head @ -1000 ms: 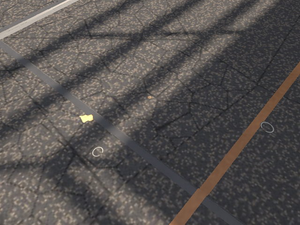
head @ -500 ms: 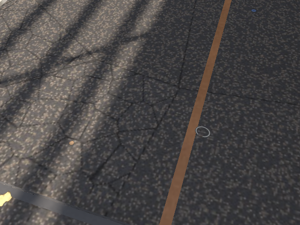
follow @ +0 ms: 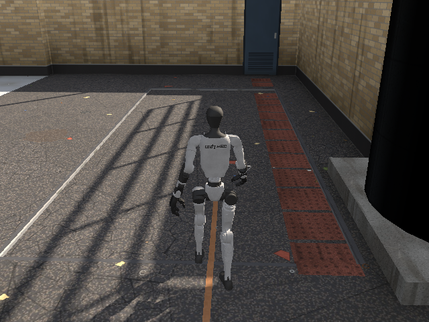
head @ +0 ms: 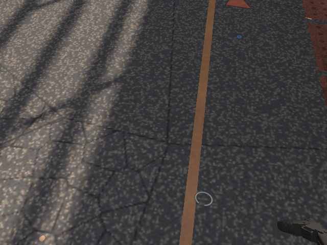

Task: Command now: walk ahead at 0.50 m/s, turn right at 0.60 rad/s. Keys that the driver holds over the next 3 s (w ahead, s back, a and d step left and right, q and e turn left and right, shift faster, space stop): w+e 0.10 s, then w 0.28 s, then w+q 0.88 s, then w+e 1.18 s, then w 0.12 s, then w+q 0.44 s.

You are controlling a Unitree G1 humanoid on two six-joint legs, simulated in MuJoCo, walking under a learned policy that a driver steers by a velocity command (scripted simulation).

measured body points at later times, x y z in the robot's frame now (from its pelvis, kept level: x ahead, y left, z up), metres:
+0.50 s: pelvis +0.29 -0.01 -0.01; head +0.30 -0.02 +0.44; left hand +0.55 +0.17 -0.08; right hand +0.18 -0.25 -0.15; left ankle +0.15 +0.12 -0.73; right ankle +0.38 -0.12 -0.75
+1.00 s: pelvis +0.53 +0.00 -0.04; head +0.56 +0.01 +0.41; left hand +0.46 +0.25 -0.18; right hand +0.75 -0.21 -0.14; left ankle +0.63 +0.09 -0.76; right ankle +0.38 -0.12 -0.76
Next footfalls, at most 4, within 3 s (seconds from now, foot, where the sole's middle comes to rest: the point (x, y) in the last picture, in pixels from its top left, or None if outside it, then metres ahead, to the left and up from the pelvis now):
0.02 left None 0.18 0.12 -0.77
0.50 right None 0.41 -0.13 -0.80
1.02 left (170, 199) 0.67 0.10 -0.80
1.56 right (189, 137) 1.01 0.03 -0.80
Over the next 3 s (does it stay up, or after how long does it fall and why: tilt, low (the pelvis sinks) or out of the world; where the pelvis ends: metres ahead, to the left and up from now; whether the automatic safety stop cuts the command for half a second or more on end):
stays up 1.56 0.03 -0.02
